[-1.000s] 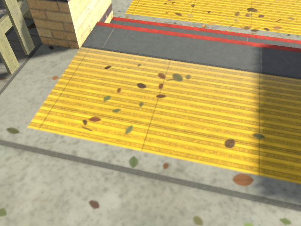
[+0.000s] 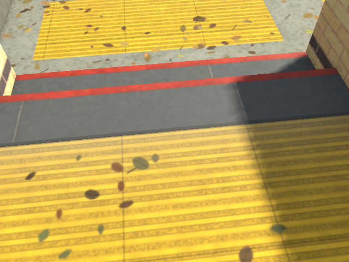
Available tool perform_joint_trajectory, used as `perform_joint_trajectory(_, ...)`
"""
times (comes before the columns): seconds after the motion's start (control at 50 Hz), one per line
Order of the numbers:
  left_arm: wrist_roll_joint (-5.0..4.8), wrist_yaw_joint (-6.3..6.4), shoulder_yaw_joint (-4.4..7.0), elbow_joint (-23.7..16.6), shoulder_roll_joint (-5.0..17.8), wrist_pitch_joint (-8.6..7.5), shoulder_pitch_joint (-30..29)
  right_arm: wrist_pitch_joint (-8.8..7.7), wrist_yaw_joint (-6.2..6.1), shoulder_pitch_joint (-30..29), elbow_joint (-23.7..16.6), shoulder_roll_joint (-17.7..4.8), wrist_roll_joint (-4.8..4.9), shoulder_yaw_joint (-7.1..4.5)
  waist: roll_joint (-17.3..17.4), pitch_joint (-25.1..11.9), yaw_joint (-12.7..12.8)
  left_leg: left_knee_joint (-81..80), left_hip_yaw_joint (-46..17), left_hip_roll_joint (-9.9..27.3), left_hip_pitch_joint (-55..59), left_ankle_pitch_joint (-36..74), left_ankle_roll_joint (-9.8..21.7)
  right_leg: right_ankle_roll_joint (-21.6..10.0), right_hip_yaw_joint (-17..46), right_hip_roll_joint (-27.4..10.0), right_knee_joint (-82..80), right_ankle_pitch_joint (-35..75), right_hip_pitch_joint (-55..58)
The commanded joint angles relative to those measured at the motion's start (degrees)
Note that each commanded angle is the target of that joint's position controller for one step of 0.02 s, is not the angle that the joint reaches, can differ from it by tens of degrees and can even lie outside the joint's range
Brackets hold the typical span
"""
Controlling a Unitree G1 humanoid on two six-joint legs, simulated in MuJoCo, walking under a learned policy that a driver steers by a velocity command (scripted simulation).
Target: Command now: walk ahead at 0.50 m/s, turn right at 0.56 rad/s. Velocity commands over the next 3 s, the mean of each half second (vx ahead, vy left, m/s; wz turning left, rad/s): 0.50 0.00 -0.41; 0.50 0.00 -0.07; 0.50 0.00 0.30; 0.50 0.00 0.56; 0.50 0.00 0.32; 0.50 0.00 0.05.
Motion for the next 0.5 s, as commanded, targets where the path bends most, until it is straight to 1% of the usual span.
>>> perform_joint_trajectory(0.02, 0.04, 1.12, 1.95, -5.0, 8.1, -1.13, -3.0, 0.54, -0.41, 1.3, -4.0, -5.1, -0.72, -1.46, -1.7, -3.4, -2.7, -8.2, 1.0, 1.7, -3.7, 4.6, -2.6, -11.5, 16.1, -15.0, -11.0, 17.6, 1.1)
perform_joint_trajectory(0.04, -0.11, 1.5, 2.22, -4.7, 9.0, -0.94, -2.3, 0.7, -0.46, -1.0, -4.7, -4.1, -0.84, -1.03, -2.2, -2.9, -1.9, -12.6, 1.6, 1.0, -2.8, 8.7, -3.2, -10.5, 14.2, -13.6, -10.9, 17.0, -0.8)
perform_joint_trajectory(0.06, -0.35, 1.78, 2.35, -4.3, 9.3, -0.69, -1.6, 0.72, -0.4, -3.3, -5.2, -3.3, -0.86, -0.67, -3.0, -2.8, -0.9, -17.6, 1.9, 0.2, -1.2, 13.6, -3.4, -9.0, 12.6, -12.0, -10.3, 15.2, -2.0)
perform_joint_trajectory(0.08, -0.55, 1.99, 2.39, -4.0, 9.4, -0.38, -0.7, 0.62, -0.27, -5.5, -5.7, -2.8, -0.72, -0.41, -3.8, -2.9, 0.2, -22.5, 2.2, -0.9, 0.6, 18.1, -3.5, -7.8, 11.6, -10.8, -9.5, 13.1, -2.7)
perform_joint_trajectory(0.1, -0.65, 2.14, 2.38, -3.7, 9.4, -0.07, 0.6, 0.47, -0.06, -7.6, -6.1, -2.6, -0.41, -0.29, -4.5, -3.2, 1.4, -26.4, 2.4, -2.1, 2.2, 21.8, -3.6, -6.9, 11.8, -10.3, -8.8, 11.0, -2.7)
perform_joint_trajectory(0.12, -0.66, 2.2, 2.37, -3.3, 9.4, 0.18, 1.9, 0.34, 0.15, -9.2, -6.5, -2.9, 0.05, -0.37, -4.9, -3.6, 2.4, -29.1, 2.3, -3.2, 3.4, 24.0, -3.7, -6.3, 12.8, -10.6, -8.2, 8.9, -2.0)
perform_joint_trajectory(0.16, -0.95, 2.21, 2.35, -2.6, 9.3, 0.56, 3.7, 0.0, 0.58, -11.3, -7.3, -4.0, 0.73, -0.78, -5.8, -3.9, 3.1, -32.8, 0.9, -4.0, 3.9, 23.3, -3.2, -5.7, 16.2, -11.9, -5.7, 5.3, 1.1)
perform_joint_trajectory(0.18, -1.06, 2.22, 2.26, -2.5, 8.9, 0.7, 4.2, -0.23, 0.78, -11.5, -7.6, -4.8, 0.83, -1.12, -6.2, -4.0, 3.0, -34.6, 0.1, -4.1, 4.1, 21.8, -2.6, -5.3, 18.4, -12.7, -4.0, 3.4, 3.2)
perform_joint_trajectory(0.22, -0.66, 2.26, 2.09, -2.3, 8.3, 0.73, 4.2, -0.78, 1.22, -9.5, -7.1, -6.2, 0.94, -1.84, -7.9, -4.3, 1.8, -36.1, -0.1, -3.7, 5.6, 18.5, -0.6, -4.4, 21.2, -14.9, -0.8, 2.8, 7.0)
perform_joint_trajectory(0.24, -0.52, 2.22, 1.92, -2.3, 7.7, 0.75, 3.5, -1.09, 1.27, -6.7, -6.4, -6.5, 0.83, -2.22, -8.6, -4.6, 0.0, -37.9, 0.8, -3.7, 9.0, 18.0, 0.8, -3.6, 21.4, -14.8, 1.3, 4.1, 7.2)
perform_joint_trajectory(0.26, -0.22, 2.08, 1.37, -2.4, 6.1, 0.59, 3.5, -1.38, 1.04, -2.2, -5.3, -7.5, 0.32, -2.96, -8.5, -6.7, -2.2, -39.3, 1.3, -3.4, 15.9, 17.5, 2.7, -2.2, 20.0, -12.8, 6.1, 8.3, 6.6)
perform_joint_trajectory(0.28, 0.39, 1.79, 0.19, -3.2, 3.1, 0.25, 3.5, -1.7, 0.68, 5.2, -4.8, -10.1, -0.72, -3.73, -4.4, -13.1, -5.6, -38.3, -5.9, 4.2, 28.1, 16.4, 6.7, 0.0, 16.2, -9.9, 19.6, 5.3, 2.0)
perform_joint_trajectory(0.3, -0.95, 1.81, -0.82, -3.6, 0.1, -0.43, 11.8, -1.03, 0.81, 12.4, -2.3, -15.6, -1.44, -5.3, 12.6, -20.9, -3.9, -41.6, -30.4, 16.2, 47.7, 6.5, 17.1, 4.7, 7.9, -1.4, 39.6, -11.9, -16.9)
perform_joint_trajectory(0.32, -1.54, 1.91, -0.53, -3.0, 3.9, -0.78, 11.9, -0.64, 1.43, 14.5, -1.2, -12.1, 0.33, -4.82, 15.0, -19.4, -5.1, -47.9, -44.2, 19.4, 49.1, -9.2, 18.6, 5.4, 8.9, -3.2, 48.0, -24.1, -27.2)
perform_joint_trajectory(0.34, -1.6, 1.88, 0.5, -3.5, 7.9, -0.69, 5.6, -0.41, 1.25, 11.6, -1.7, -8.1, 0.88, -3.67, 7.8, -11.0, -6.4, -49.0, -37.5, 17.2, 42.7, -13.2, 16.1, 5.3, 9.7, -5.8, 51.5, -19.4, -30.6)
perform_joint_trajectory(0.36, -0.82, 1.96, 0.44, -4.7, 7.9, -0.58, 0.6, 0.07, 1.13, 8.3, -2.3, -6.9, 0.37, -3.02, 3.5, -6.4, -5.8, -49.3, -29.6, 14.6, 35.7, -7.9, 14.3, 5.2, 7.1, -7.9, 50.8, -15.4, -29.9)
perform_joint_trajectory(0.38, 0.13, 1.83, 0.37, -5.6, 7.1, -0.8, -2.1, 0.36, 1.14, 6.3, -2.0, -5.7, 0.02, -2.51, 2.2, -2.8, -4.7, -50.5, -24.2, 12.3, 29.7, -1.6, 14.1, 5.1, 6.2, -9.5, 47.3, -12.5, -29.0)
perform_joint_trajectory(0.4, 0.33, 1.57, 0.43, -5.7, 6.2, -0.9, -2.1, 0.3, 1.05, 5.1, -1.9, -4.7, -0.31, -2.03, 3.5, -1.9, -3.1, -51.7, -20.3, 10.4, 25.9, 3.8, 13.4, 5.1, 5.7, -11.4, 44.0, -10.2, -26.2)
perform_joint_trajectory(0.42, 0.14, 1.35, 0.27, -5.4, 5.2, -0.85, -1.2, 0.22, 1.07, 4.6, -1.7, -4.1, -0.29, -1.82, 4.8, -2.0, -2.2, -52.8, -17.3, 8.8, 23.8, 7.3, 13.1, 5.3, 4.8, -12.2, 41.5, -9.1, -23.7)
perform_joint_trajectory(0.44, 0.09, 1.22, 0.01, -5.0, 4.1, -0.77, -0.6, 0.11, 1.09, 4.8, -1.2, -4.1, 0.03, -1.79, 5.5, -2.4, -1.8, -53.5, -15.1, 8.1, 22.9, 10.5, 13.5, 5.6, 3.7, -12.4, 39.5, -8.7, -22.6)
perform_joint_trajectory(0.46, 0.23, 1.16, -0.27, -5.1, 3.4, -0.72, -1.1, 0.02, 1.04, 5.3, -0.7, -4.8, 0.33, -1.97, 5.5, -2.4, -1.8, -54.3, -13.2, 8.0, 22.4, 13.4, 14.0, 6.0, 2.9, -12.6, 36.9, -7.8, -22.5)
perform_joint_trajectory(0.5, 0.62, 1.06, -1.0, -6.1, 2.2, -0.94, -4.5, 0.12, 0.8, 6.2, 0.2, -6.8, 0.71, -2.48, 4.3, -1.9, -2.6, -55.5, -10.0, 8.1, 22.2, 17.8, 14.7, 6.8, 1.8, -13.2, 29.4, -3.8, -22.7)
